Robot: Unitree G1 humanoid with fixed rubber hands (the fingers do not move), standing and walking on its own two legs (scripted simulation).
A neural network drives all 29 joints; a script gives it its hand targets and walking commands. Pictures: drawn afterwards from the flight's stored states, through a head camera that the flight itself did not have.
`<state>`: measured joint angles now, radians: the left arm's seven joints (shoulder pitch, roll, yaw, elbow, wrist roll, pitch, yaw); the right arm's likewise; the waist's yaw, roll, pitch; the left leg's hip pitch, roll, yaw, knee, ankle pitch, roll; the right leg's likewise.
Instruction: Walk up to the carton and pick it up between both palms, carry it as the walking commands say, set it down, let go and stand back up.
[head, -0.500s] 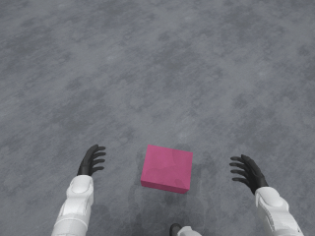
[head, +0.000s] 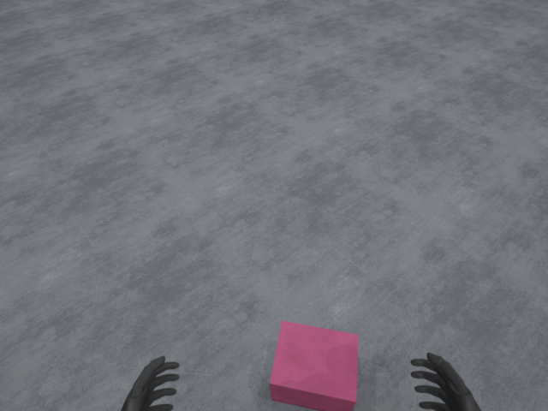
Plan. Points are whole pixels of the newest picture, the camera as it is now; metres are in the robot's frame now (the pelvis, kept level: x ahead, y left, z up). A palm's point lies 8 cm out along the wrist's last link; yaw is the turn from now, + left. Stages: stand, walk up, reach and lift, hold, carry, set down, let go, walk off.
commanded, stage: let go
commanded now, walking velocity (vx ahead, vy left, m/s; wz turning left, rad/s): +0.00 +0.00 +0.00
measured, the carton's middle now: (313, 368) +0.41 -0.09 -0.68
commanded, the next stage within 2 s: stand in 0.26 s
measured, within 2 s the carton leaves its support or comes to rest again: neither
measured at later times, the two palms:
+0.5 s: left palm out of the picture +0.12 +0.25 -0.11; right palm out of the picture +0.10 -0.30 -0.10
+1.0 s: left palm out of the picture +0.17 +0.24 -0.12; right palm out of the picture +0.10 -0.30 -0.12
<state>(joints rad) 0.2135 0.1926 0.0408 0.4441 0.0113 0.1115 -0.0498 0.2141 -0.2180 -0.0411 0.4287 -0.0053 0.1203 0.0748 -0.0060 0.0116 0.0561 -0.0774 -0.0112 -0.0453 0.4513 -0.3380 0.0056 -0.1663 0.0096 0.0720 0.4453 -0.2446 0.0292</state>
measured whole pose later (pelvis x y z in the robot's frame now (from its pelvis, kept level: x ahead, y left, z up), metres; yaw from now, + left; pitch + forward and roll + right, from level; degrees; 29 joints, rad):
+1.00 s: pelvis +0.09 -0.02 -0.01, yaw -7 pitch +4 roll +1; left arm 0.36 0.25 0.04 0.80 0.01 0.00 0.05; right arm 0.39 -0.27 -0.02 0.73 -0.01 0.02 -0.06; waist -0.02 0.00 -0.07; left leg -0.12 0.02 0.08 0.59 -0.41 -0.02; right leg -0.25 0.06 0.17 0.62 -0.41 -0.02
